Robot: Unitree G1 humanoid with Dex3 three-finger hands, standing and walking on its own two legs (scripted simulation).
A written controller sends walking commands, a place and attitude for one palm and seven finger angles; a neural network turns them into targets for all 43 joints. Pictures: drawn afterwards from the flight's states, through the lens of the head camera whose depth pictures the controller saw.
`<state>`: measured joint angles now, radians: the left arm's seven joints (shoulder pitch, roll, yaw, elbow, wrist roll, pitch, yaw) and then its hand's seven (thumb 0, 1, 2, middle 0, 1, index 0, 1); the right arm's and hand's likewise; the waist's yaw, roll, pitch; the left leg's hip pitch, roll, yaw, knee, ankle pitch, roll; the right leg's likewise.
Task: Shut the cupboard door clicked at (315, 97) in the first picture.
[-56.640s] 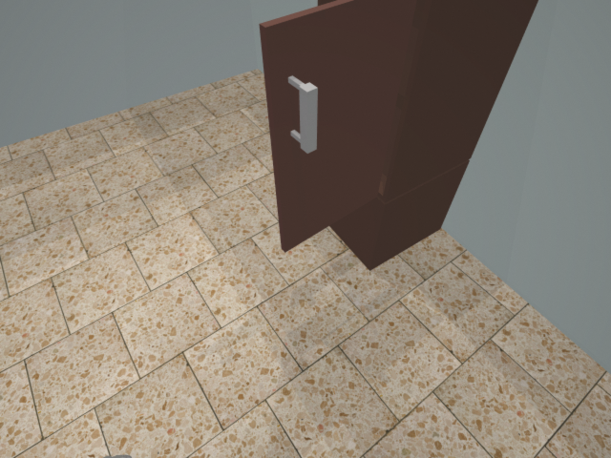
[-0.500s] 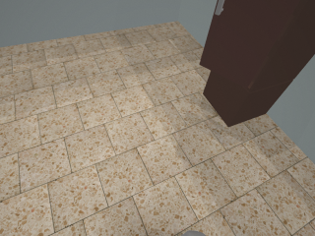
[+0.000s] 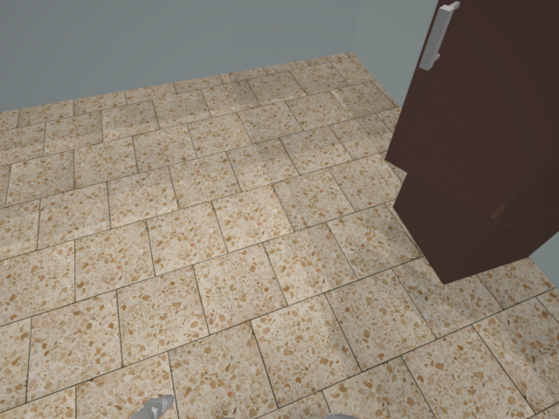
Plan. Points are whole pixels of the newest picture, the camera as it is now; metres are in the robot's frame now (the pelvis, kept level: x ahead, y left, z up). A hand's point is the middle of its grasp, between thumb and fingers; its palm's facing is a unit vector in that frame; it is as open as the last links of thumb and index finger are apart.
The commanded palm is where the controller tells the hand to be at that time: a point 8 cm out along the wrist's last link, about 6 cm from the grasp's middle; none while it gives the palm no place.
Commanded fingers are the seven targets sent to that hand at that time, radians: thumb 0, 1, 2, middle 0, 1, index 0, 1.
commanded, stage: walk to a spot facing it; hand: left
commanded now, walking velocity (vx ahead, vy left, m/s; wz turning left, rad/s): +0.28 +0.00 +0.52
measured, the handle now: (440, 36) +0.86 -0.34 +0.10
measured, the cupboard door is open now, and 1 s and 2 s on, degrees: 28 28 28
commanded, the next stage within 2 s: turn to face it in 0.14 s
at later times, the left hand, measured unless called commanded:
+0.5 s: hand out of the picture +0.14 +0.20 -0.18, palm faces +0.17 -0.98 -0.14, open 7.4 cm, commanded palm none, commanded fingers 0.00 0.90 0.90 -0.20 -0.30 -0.20 -0.30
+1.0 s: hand (186, 275) +0.38 +0.20 -0.14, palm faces -0.20 -0.93 -0.30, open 7.4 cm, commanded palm none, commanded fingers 0.00 0.90 0.90 -0.20 -0.30 -0.20 -0.30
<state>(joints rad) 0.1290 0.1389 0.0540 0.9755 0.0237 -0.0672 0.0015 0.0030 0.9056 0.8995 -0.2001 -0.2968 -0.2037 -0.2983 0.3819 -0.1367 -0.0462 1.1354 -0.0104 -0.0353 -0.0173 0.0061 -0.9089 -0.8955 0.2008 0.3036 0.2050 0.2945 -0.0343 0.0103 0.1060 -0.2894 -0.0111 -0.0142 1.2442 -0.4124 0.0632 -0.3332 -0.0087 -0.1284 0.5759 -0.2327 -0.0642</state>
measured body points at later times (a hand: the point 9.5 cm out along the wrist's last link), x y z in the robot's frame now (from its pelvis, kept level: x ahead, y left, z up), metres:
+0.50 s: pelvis +0.20 +0.05 +0.00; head +0.25 +0.07 +0.45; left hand +0.13 +0.25 -0.17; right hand +0.37 -0.15 -0.13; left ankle +0.26 +0.13 -0.73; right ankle +0.11 -0.09 -0.65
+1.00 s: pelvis +0.25 +0.01 +0.00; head +0.29 -0.02 +0.45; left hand +0.39 +0.25 -0.12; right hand +0.24 -0.26 -0.15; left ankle +0.25 +0.14 -0.66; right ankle +0.25 -0.08 -0.73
